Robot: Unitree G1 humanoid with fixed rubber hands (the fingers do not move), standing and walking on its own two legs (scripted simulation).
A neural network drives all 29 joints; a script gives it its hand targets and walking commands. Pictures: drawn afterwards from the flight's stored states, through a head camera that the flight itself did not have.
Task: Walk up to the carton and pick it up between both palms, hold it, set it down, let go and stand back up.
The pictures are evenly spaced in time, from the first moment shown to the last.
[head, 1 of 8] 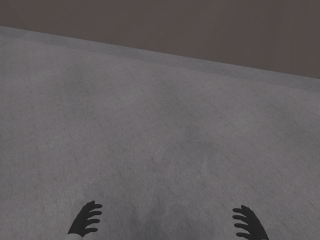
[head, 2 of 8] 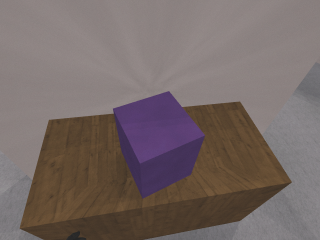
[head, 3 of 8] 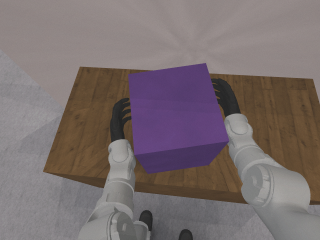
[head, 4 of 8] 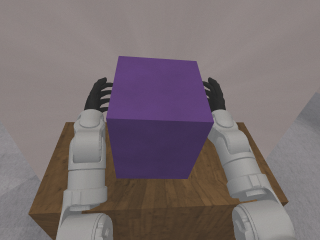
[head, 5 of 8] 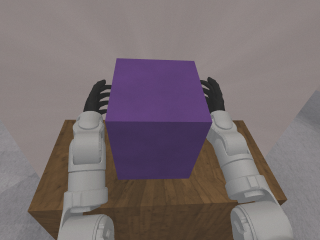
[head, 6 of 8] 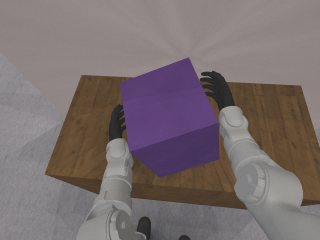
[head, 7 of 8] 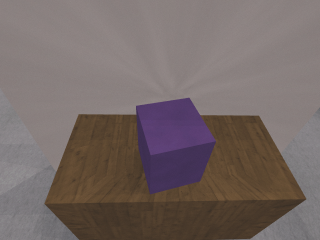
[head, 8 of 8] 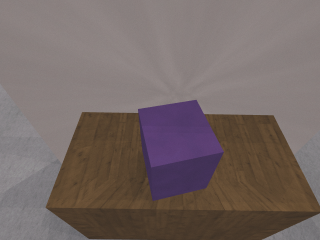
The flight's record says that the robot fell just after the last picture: no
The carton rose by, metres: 0.23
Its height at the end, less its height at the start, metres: +0.00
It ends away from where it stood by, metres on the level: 0.01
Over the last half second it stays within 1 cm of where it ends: yes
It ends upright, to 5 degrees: yes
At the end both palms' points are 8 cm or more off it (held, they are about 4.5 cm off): yes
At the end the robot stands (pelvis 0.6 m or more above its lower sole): yes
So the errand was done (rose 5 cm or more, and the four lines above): yes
